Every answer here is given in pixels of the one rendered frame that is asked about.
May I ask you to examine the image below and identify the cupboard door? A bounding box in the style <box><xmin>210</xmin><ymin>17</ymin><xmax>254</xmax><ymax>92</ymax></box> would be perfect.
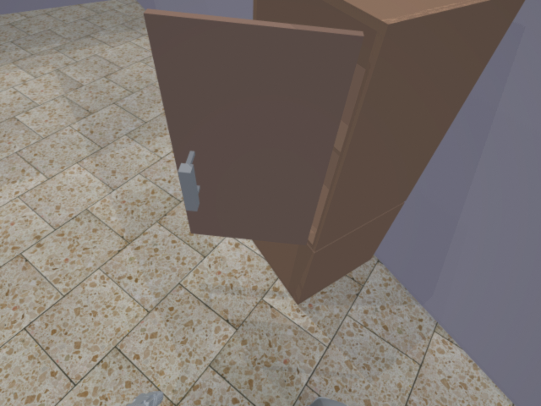
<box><xmin>144</xmin><ymin>9</ymin><xmax>364</xmax><ymax>245</ymax></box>

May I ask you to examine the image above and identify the handle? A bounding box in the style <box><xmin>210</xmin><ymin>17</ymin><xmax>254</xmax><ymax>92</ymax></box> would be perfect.
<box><xmin>178</xmin><ymin>151</ymin><xmax>200</xmax><ymax>211</ymax></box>

